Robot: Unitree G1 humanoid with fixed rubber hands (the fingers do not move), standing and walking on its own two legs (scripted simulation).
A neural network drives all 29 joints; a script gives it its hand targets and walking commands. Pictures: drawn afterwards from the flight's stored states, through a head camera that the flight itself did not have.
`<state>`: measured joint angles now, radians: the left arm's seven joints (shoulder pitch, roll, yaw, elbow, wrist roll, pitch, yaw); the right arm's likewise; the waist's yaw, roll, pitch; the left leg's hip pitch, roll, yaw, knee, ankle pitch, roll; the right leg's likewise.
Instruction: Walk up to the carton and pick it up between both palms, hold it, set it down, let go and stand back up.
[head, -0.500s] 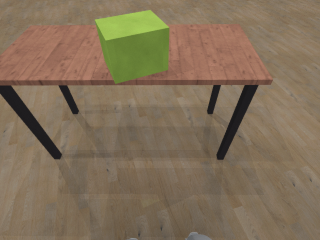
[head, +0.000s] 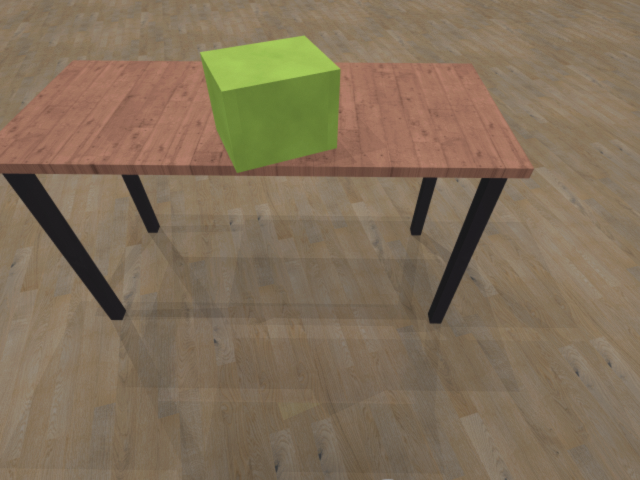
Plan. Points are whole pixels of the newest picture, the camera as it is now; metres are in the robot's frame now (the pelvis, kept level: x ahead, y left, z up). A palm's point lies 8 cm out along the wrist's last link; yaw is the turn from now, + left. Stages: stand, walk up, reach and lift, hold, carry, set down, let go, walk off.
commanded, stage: walk up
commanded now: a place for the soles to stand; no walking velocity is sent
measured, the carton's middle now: (271, 102) +0.87 +0.13 +0.05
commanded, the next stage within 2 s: none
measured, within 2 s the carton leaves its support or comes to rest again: neither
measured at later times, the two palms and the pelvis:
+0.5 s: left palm out of the picture +0.09 +0.28 -0.12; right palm out of the picture +0.02 -0.31 -0.09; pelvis +0.02 -0.01 +0.00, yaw +1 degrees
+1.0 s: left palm out of the picture +0.16 +0.30 -0.09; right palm out of the picture +0.18 -0.29 -0.11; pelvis +0.10 -0.01 +0.01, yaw +4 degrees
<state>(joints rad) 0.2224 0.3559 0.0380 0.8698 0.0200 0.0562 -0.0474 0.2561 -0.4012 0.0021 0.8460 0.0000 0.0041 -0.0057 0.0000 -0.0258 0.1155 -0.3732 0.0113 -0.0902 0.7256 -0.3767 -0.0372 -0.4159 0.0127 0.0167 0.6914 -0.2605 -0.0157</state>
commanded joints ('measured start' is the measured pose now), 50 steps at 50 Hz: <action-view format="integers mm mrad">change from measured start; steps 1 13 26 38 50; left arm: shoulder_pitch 36 -151 30 40 -40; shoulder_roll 230 229 184 210 201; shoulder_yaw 96 83 84 54 30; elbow -57 -132 -102 -83 -54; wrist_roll -9 0 4 -6 -37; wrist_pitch -26 -12 -80 -81 -40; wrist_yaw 1 14 24 62 61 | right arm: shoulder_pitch -126 279 63 101 -104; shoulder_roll -268 -216 -239 -152 -217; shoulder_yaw -86 -96 -109 -72 -65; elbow -116 -4 -131 -85 -29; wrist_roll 0 13 -34 -1 21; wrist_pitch -34 -30 -51 -31 -32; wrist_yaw -32 -17 -26 -44 -35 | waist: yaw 55 -92 13 2 32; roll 133 -125 220 -121 59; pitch -95 -132 -103 -91 -142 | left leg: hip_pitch -280 241 145 -91 82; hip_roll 190 -4 198 5 202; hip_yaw -250 75 -170 -3 -229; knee -370 -213 -158 99 -232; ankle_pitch -466 -159 281 -75 443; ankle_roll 140 114 203 40 146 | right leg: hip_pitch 311 -61 224 361 254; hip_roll -44 -152 -36 -238 -107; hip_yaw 55 136 -33 200 52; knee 28 -277 -186 -322 -170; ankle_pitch -178 -492 -26 491 83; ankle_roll -23 -25 -1 -38 15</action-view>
